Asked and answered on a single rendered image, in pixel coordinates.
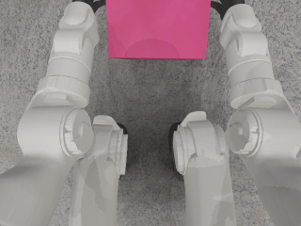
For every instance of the carton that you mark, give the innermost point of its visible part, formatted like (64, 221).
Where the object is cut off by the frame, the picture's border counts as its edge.
(157, 29)

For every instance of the robot left upper arm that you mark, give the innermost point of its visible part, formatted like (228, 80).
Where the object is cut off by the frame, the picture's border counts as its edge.
(51, 138)

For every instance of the robot right upper arm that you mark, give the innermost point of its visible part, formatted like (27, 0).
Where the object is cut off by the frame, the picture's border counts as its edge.
(268, 140)

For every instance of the robot right forearm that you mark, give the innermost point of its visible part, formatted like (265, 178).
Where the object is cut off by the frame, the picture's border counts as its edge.
(249, 66)

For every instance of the robot left foot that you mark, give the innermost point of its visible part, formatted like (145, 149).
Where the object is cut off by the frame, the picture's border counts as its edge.
(121, 126)

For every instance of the left robot hand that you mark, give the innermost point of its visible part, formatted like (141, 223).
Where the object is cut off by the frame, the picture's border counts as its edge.
(94, 5)

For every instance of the robot left thigh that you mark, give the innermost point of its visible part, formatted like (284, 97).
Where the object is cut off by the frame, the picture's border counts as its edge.
(95, 182)

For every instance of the robot left forearm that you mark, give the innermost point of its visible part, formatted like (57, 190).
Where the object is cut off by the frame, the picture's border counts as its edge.
(70, 62)

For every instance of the right robot hand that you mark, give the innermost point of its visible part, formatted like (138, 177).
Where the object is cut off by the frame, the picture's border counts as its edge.
(226, 4)

